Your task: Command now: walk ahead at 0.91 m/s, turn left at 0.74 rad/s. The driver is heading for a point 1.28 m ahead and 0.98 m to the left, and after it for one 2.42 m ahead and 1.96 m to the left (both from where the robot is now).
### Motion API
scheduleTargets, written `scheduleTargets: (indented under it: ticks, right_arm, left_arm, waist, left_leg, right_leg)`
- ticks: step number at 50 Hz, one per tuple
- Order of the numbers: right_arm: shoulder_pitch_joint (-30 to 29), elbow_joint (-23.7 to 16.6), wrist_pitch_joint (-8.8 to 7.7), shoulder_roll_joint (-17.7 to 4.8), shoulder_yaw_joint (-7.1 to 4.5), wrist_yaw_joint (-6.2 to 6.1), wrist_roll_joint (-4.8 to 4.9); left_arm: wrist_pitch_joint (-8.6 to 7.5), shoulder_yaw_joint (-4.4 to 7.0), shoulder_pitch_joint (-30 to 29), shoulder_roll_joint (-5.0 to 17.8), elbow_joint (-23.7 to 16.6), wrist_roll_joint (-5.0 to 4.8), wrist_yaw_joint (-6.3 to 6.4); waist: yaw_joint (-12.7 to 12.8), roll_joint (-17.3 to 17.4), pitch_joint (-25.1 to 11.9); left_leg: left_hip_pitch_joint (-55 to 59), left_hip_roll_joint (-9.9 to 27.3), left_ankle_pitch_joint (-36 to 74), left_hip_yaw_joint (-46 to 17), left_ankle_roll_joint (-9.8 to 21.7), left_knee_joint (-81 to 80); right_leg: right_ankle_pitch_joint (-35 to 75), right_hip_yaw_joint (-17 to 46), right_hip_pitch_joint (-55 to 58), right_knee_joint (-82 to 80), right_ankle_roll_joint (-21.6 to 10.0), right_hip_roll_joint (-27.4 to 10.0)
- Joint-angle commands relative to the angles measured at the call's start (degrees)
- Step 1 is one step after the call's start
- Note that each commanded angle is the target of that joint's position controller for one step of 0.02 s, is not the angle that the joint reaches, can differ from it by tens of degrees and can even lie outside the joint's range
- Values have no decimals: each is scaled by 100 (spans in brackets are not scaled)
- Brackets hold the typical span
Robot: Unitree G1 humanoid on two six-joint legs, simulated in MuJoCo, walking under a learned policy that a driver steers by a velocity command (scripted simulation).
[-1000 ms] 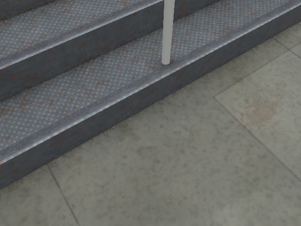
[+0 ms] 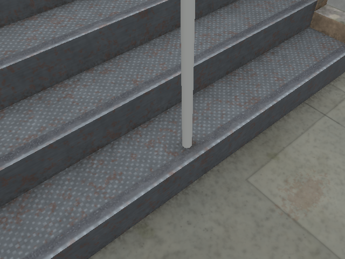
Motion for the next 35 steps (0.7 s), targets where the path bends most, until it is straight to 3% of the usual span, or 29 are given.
scheduleTargets:
  ticks: [1, 4, 5, 7, 9, 10, 11, 12, 13, 14, 15, 16, 17, 18, 19, 20, 21, 23, 25, 26, 27, 28, 29, 30, 31, 32, 33, 34, 35]
  right_arm:
    - [-866, -613, -50, -296, -20, 94, -9]
    - [-1454, -790, -73, -170, 99, 183, -20]
    - [-1538, -842, -77, -90, 153, 184, 0]
    - [-1331, -829, -73, -184, 155, 95, 34]
    - [151, -469, -109, -551, 13, -9, 85]
    - [1391, -82, -170, -847, -134, -102, 54]
    - [1864, 135, -139, -1221, -302, -247, 7]
    - [1227, -2, -21, -1957, -470, -294, -86]
    - [1284, -298, -26, -1865, -448, -459, 48]
    - [1394, -100, 1, -1807, -448, -689, 95]
    - [1239, -4, -47, -1580, -380, -750, 28]
    - [1157, 21, -95, -1383, -353, -777, 9]
    - [344, -125, -96, -1188, -289, -496, 316]
    - [-540, -414, -82, -885, -161, -282, 212]
    - [-131, -265, -160, -848, -118, -412, 74]
    - [200, -232, -223, -843, -101, -434, 29]
    - [460, -152, -274, -935, -120, -424, 40]
    - [276, -222, -326, -1045, -185, -401, 80]
    - [330, -226, -371, -1058, -216, -356, 57]
    - [265, -218, -375, -1011, -216, -381, 76]
    - [204, -234, -410, -1025, -223, -390, 110]
    - [-175, -339, -450, -1011, -211, -385, 134]
    - [-608, -442, -508, -1006, -218, -331, 210]
    - [-1257, -696, -616, -622, -122, -339, 247]
    - [-1486, -1028, -691, 584, 237, -433, 124]
    - [120, -1092, -565, 265, 252, -464, 228]
    - [159, -782, -345, -72, 238, -499, -8]
    - [-288, -876, -259, -185, 211, -460, -178]
    - [-910, -1162, -240, 5, 261, -449, -239]
  left_arm:
    - [-179, 179, -192, 667, -188, 9, -15]
    - [-206, 188, -27, 707, 4, 8, 28]
    - [-196, 195, -17, 774, 66, 10, 37]
    - [-133, 247, 95, 1044, 128, 20, 91]
    - [90, 375, -105, 1462, 60, 100, 142]
    - [169, 404, -261, 1533, -50, 89, 135]
    - [124, 307, -149, 1171, -30, 156, 75]
    - [-22, 104, -177, 383, -610, 12, -100]
    - [-50, 260, 162, 914, -488, 21, -106]
    - [81, 273, 79, 801, -565, 64, -167]
    - [194, 202, 61, 704, -486, 62, -183]
    - [352, 170, -256, 603, -611, 173, -204]
    - [289, 107, -599, 737, -834, 13, -44]
    - [316, 181, -473, 1032, -776, -62, 72]
    - [291, -36, -708, 504, -910, 218, -73]
    - [283, -73, -1007, 449, -974, 237, -58]
    - [288, -119, -1331, 395, -1133, 221, -24]
    - [232, -215, -1741, 355, -1324, 85, -4]
    - [160, -199, -1876, 524, -1351, -47, 37]
    - [145, -194, -1467, 468, -1237, -114, 85]
    - [101, -135, -1096, 633, -1157, -93, 141]
    - [75, -35, -289, 766, -1036, -68, 225]
    - [24, 54, 734, 908, -828, -32, 281]
    - [-14, 225, 1911, 1273, -464, 71, 369]
    - [-12, 205, 1866, 1296, -264, 238, 365]
    - [22, 247, 284, 1416, -745, 338, 303]
    - [64, 217, -678, 860, -1108, 313, 236]
    - [68, 115, -627, 488, -1007, 222, 183]
    - [-15, 39, -365, 305, -782, 297, 100]
  waist:
    - [-20, -792, 1070]
    - [105, -593, 1304]
    - [71, -585, 1307]
    - [-138, -748, 839]
    - [-938, -1077, -122]
    - [-1448, -951, -732]
    - [-1467, -437, -956]
    - [-702, 1513, -1032]
    - [-633, -575, -1247]
    - [-326, -1251, -640]
    - [-131, -1428, -19]
    - [-175, -1341, 5]
    - [-256, 433, -728]
    - [83, 661, -323]
    - [107, 365, 206]
    - [-77, -33, 379]
    - [-134, -164, 407]
    - [-244, 151, 587]
    - [-400, 168, 428]
    - [-214, 366, 30]
    - [-20, 225, -241]
    - [578, 115, -748]
    - [1264, -170, -1073]
    - [1845, -729, -1168]
    - [1328, -1925, -483]
    - [-170, -2436, -1034]
    - [-213, -1411, -676]
    - [-88, -718, -174]
    - [28, -328, 332]
  left_leg:
    - [-813, 250, 551, 143, 54, -343]
    - [-210, 228, 670, 750, 326, -1463]
    - [128, 122, 553, 962, 481, -1852]
    - [967, -381, 165, 1402, 776, -2188]
    - [2384, -860, -750, 1404, 1022, -2177]
    - [3865, -1043, -1004, 1147, 1196, -2604]
    - [5353, -685, -1609, 318, 1282, -2705]
    - [6599, 851, -2906, -3246, 2325, -3913]
    - [6379, 1810, -716, -5411, 1433, -5006]
    - [5586, 1806, 724, -5001, 1048, -5160]
    - [4750, 1565, 1694, -4155, 1041, -4938]
    - [4438, 1207, 1622, -3220, 950, -4681]
    - [3737, -252, -301, -1226, 1605, -4630]
    - [2745, -645, -772, -648, 1612, -4787]
    - [2332, -443, -395, -1100, 1664, -4942]
    - [2306, -295, 80, -1470, 1698, -5120]
    - [2332, -273, -330, -1658, 1711, -5298]
    - [2366, -406, -494, -1800, 1485, -5469]
    - [2674, -359, 853, -1856, 1219, -5194]
    - [2753, -249, 1947, -1827, 1137, -4703]
    - [2853, -311, 3130, -1824, 997, -4168]
    - [2875, -333, 4471, -1947, 918, -3197]
    - [2549, -623, 4696, -1752, 788, -1871]
    - [1420, -1051, 3141, -1264, 591, -92]
    - [-191, -1406, -2021, -956, 596, 1703]
    - [-702, -1030, -1737, -768, 590, 2301]
    - [-756, -544, -1337, -361, 490, 3356]
    - [-1118, -508, -1290, -140, 423, 4250]
    - [-1811, -463, -1441, -56, 380, 5374]
  right_leg:
    - [565, 235, -406, -1055, -451, -1368]
    - [1537, -391, -321, -1173, -383, -1309]
    - [2577, -620, -231, -1001, -330, -1297]
    - [6258, -811, 312, -65, -246, -1397]
    - [8204, -761, 533, 2011, -303, -1625]
    - [7604, -667, -89, 3703, -365, -1613]
    - [4421, -592, -1597, 5510, -233, -1200]
    - [-819, -193, -4507, 7917, 208, 163]
    - [-538, 1123, -4805, 7655, 259, 9]
    - [163, 1258, -4386, 7516, 288, -287]
    - [584, 1148, -4149, 7248, 297, -456]
    - [771, 1192, -4107, 7009, 232, -648]
    - [-227, 1367, -3124, 5886, 224, -700]
    - [-550, 1065, -2572, 4918, 270, -647]
    - [-701, 736, -2553, 4872, 299, -483]
    - [-594, 674, -2732, 4504, 359, -401]
    - [-287, 703, -2893, 4034, 406, -467]
    - [803, 755, -2859, 2772, 426, -430]
    - [1418, 734, -2497, 2143, 399, -224]
    - [1502, 765, -1934, 2364, 340, -110]
    - [1429, 826, -1489, 2323, 268, -16]
    - [1212, 757, -684, 2354, 103, 88]
    - [1200, 765, 331, 1694, 60, 24]
    - [854, 1186, 1509, 1113, 65, -585]
    - [1132, 2722, 1631, 909, 253, -1985]
    - [-792, 5265, 1181, 47, -447, -2759]
    - [-2347, 4885, 408, 91, -870, -2733]
    - [-2117, 4067, -86, 76, -886, -2410]
    - [-981, 3228, -455, 203, -901, -2300]
Velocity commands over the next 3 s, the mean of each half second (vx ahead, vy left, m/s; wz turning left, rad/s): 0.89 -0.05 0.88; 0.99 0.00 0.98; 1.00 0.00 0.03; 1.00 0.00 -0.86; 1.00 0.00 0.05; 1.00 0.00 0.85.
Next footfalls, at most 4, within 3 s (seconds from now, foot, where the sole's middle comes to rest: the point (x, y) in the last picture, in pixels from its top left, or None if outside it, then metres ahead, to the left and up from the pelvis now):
0.20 left None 0.33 0.13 -0.78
0.60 right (171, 228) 0.65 0.08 -0.78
0.98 left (77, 198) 0.68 0.43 -0.61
1.38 right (32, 118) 0.94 0.63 -0.44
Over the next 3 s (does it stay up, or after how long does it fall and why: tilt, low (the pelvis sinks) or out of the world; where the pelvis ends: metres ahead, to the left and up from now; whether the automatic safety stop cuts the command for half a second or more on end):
stays up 1.88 1.40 1.00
